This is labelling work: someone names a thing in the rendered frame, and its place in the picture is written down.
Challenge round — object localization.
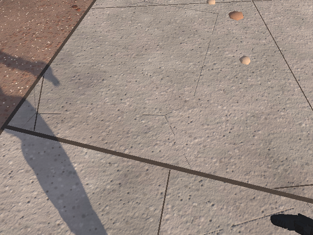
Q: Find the right robot hand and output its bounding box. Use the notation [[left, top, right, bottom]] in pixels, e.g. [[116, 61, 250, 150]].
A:
[[270, 213, 313, 235]]

